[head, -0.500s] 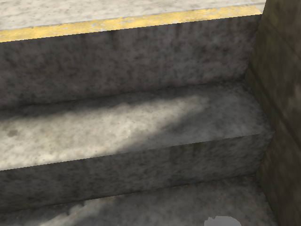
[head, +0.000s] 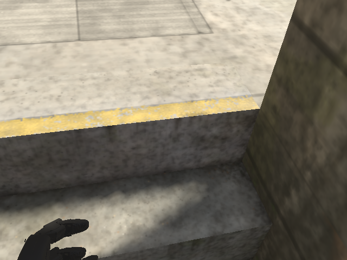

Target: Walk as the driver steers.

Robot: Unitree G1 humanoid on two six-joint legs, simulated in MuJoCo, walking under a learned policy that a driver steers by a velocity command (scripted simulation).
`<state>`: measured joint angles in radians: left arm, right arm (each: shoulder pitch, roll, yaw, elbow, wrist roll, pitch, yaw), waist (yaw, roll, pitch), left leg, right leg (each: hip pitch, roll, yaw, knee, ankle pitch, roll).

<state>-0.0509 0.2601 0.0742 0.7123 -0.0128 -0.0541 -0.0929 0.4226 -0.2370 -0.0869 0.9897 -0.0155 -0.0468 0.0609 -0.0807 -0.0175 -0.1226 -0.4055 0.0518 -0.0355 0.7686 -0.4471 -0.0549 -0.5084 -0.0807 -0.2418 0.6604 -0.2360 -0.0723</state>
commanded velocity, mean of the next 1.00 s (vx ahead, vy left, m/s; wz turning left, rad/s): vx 0.50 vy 0.00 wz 0.00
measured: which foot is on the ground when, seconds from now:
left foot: down 0.00-0.40, up 0.42-0.96, down 0.98-1.00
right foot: down 0.00-0.02, up 0.04-0.38, down 0.40-0.98, up 1.00-1.00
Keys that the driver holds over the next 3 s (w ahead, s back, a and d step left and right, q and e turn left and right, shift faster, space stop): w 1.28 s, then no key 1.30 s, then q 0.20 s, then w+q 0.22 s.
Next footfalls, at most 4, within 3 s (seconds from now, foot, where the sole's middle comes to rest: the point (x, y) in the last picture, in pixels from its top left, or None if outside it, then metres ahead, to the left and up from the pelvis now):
0.40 right None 0.32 -0.15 -0.53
0.98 left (109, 218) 0.49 0.14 -0.31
1.52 right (177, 83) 0.78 -0.04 -0.09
1.96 left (85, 85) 0.77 0.21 -0.09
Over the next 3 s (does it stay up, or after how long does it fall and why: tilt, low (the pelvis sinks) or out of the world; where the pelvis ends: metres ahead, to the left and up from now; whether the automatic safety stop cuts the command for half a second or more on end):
stays up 0.78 0.12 0.67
